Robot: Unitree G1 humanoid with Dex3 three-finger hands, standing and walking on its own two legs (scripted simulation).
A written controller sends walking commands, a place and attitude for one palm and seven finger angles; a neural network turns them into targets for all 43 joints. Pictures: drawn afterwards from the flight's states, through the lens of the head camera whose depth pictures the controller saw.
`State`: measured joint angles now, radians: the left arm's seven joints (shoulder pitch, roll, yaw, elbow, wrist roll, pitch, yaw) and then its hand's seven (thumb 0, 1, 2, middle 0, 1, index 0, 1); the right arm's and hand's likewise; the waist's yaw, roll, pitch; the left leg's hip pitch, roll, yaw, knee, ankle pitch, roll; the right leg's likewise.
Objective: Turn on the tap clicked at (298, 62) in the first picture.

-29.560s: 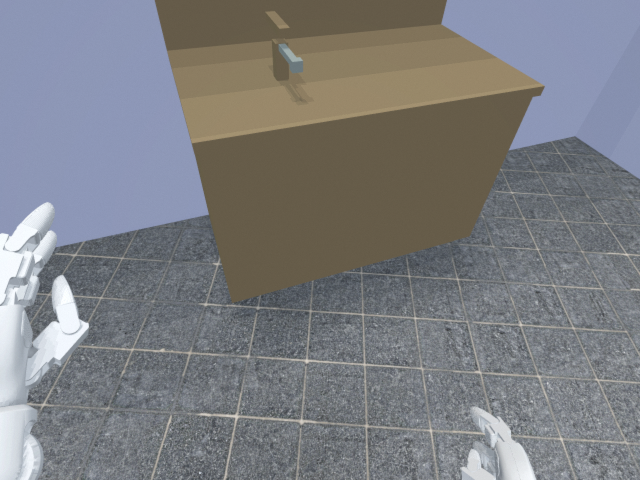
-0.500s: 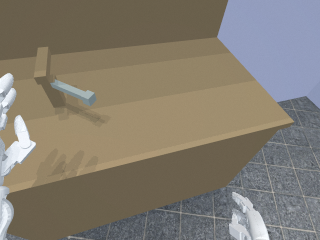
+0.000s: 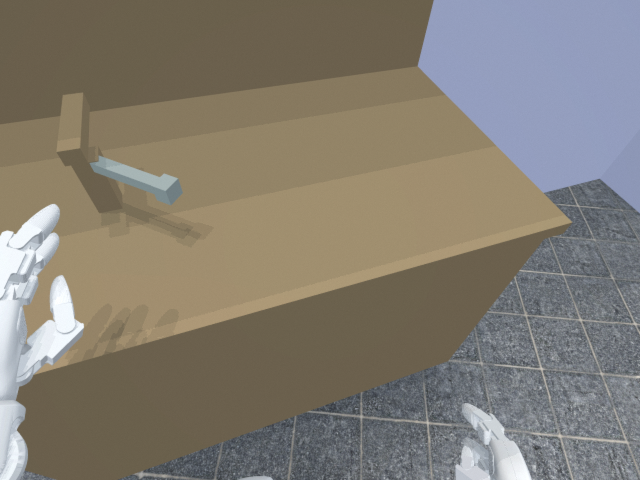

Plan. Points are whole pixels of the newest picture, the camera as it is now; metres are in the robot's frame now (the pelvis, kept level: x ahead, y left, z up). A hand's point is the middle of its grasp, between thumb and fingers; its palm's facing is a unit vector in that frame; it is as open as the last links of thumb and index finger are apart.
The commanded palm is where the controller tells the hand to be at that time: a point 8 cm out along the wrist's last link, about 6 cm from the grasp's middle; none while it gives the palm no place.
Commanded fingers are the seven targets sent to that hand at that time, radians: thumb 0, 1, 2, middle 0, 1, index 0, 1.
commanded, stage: come to a stop and stand still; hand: left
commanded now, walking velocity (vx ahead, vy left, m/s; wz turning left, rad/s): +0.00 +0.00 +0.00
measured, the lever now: (167, 189) +0.45 +0.26 +0.08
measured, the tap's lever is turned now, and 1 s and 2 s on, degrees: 48 48 48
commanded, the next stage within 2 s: look again from close up in 0.58 s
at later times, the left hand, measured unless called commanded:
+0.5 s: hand (51, 288) +0.24 +0.27 +0.16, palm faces +0.41 -0.83 -0.38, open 7.4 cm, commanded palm +0.18 +0.30 +0.18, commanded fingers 0.00 0.90 0.90 -0.20 -0.30 -0.20 -0.30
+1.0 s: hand (65, 294) +0.24 +0.26 +0.16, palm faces +0.40 -0.83 -0.38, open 7.4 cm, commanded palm +0.17 +0.29 +0.18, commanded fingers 0.00 0.90 0.90 -0.20 -0.30 -0.20 -0.30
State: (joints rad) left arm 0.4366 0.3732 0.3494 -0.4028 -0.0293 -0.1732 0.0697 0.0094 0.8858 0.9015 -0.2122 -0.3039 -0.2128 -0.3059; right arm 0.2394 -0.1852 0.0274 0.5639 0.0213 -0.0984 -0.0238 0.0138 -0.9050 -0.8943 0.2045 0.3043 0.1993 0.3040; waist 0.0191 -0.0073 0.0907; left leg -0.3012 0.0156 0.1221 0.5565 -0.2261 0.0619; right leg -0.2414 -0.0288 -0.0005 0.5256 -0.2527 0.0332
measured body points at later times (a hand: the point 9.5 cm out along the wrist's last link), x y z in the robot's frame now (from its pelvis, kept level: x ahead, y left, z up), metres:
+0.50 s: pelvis +0.02 +0.01 +0.00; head +0.05 +0.04 +0.45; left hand +0.21 +0.31 +0.18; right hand +0.22 -0.19 -0.06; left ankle +0.05 +0.08 -0.73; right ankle +0.02 -0.15 -0.73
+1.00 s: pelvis +0.02 +0.00 +0.01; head +0.04 +0.02 +0.46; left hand +0.21 +0.30 +0.18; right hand +0.20 -0.22 -0.07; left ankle +0.05 +0.08 -0.73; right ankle +0.02 -0.15 -0.73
